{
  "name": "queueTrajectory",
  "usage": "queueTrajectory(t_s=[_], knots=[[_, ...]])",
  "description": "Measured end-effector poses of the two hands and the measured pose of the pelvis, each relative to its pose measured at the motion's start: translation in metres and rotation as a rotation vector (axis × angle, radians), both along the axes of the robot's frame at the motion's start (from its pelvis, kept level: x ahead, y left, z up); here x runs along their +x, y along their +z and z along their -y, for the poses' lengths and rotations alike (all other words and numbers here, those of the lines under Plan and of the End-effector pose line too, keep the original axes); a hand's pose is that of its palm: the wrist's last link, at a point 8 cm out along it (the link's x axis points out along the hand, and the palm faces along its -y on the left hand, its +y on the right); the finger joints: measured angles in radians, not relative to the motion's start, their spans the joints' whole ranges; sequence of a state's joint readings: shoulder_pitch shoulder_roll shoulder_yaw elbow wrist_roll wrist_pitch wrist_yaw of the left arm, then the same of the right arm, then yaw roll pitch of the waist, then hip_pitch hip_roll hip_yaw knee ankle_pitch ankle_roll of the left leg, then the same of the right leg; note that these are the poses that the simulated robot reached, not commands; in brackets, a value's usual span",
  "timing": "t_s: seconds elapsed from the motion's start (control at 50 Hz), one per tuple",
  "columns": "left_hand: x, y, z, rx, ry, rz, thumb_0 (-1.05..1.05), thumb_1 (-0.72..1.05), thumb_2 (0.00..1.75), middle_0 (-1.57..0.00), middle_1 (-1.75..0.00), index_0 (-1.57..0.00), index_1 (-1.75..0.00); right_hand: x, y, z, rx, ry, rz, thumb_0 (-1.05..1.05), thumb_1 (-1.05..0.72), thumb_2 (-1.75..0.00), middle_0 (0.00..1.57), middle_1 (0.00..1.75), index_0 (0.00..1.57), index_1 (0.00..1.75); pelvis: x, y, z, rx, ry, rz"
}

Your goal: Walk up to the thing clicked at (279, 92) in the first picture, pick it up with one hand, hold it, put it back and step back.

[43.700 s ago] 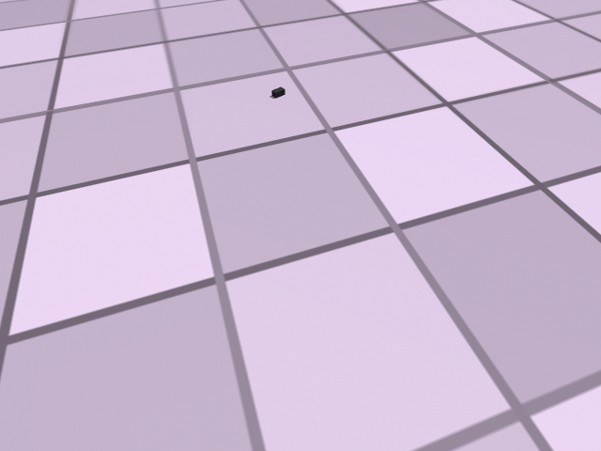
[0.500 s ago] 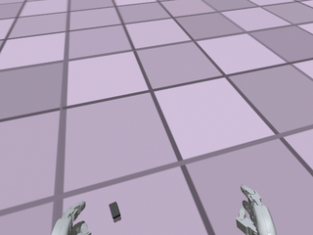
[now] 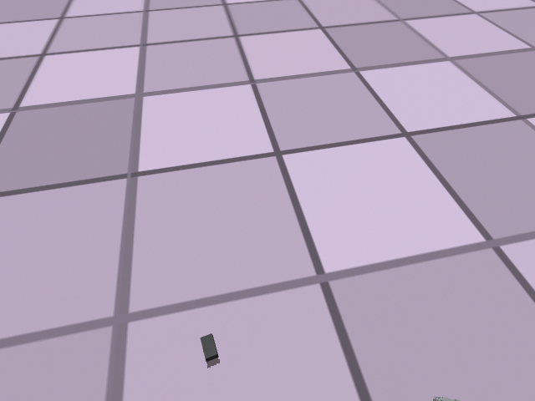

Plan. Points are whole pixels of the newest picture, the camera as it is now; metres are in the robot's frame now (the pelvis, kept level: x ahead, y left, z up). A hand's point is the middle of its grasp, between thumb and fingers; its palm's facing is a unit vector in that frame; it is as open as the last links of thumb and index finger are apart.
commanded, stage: stand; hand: left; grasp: from above
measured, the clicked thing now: (209, 347) +0.41 +0.23 -0.74
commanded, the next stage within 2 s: none
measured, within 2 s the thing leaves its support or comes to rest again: neither
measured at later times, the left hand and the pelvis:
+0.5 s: hand out of the picture +0.03 +0.24 -0.15, palm faces +0.04 -0.94 -0.34, open 7.4 cm; pelvis -0.01 +0.00 +0.02, yaw +1 degrees
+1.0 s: hand out of the picture +0.06 +0.23 -0.14, palm faces +0.03 -0.94 -0.33, open 7.4 cm; pelvis +0.00 -0.02 +0.02, yaw +0 degrees
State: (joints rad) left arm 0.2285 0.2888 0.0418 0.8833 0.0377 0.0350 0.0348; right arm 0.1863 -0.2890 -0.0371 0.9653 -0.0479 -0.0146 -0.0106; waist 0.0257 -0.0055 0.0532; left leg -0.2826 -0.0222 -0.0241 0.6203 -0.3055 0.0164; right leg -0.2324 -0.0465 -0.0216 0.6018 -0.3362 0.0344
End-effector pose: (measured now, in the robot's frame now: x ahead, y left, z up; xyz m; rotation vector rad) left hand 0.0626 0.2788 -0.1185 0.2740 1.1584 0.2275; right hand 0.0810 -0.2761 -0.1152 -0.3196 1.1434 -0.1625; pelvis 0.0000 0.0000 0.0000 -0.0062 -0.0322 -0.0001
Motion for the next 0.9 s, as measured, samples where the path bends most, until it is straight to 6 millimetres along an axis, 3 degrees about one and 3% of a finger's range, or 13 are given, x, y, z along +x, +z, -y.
queueTrajectory(t_s=[0.16,0.46,0.66,0.9], knots=[[-0.03,0.002,-0.001,-0.012,0.035,-0.089,0.01,0.9,0.9,-0.21,-0.3,-0.2,-0.3,-0.013,0.002,-0.009,0.023,-0.029,-0.049,0.01,-0.91,-0.89,0.21,0.3,0.2,0.3,-0.003,0.011,-0.004,0.001,0.005,0.039],[-0.044,0.01,-0.005,0.005,0.042,-0.116,0.01,0.9,0.9,-0.21,-0.3,-0.2,-0.3,-0.027,0.004,0.001,0.029,-0.05,-0.08,0.01,-0.91,-0.89,0.21,0.3,0.2,0.3,-0.012,0.017,0.001,0.005,0.012,0.053],[-0.043,0.012,0.001,0.007,0.043,-0.131,0.01,0.9,0.9,-0.21,-0.3,-0.2,-0.3,-0.032,0.004,0.014,0.02,-0.053,-0.109,0.01,-0.91,-0.89,0.2,0.3,0.2,0.3,-0.01,0.019,0.008,0.003,0.013,0.049],[-0.022,0.012,0.009,-0.003,0.031,-0.116,0.01,0.9,0.9,-0.21,-0.3,-0.2,-0.3,-0.024,0.006,0.021,0.014,-0.049,-0.113,0.01,-0.91,-0.89,0.2,0.3,0.2,0.3,-0.002,0.02,0.014,0.004,0.007,0.041]])
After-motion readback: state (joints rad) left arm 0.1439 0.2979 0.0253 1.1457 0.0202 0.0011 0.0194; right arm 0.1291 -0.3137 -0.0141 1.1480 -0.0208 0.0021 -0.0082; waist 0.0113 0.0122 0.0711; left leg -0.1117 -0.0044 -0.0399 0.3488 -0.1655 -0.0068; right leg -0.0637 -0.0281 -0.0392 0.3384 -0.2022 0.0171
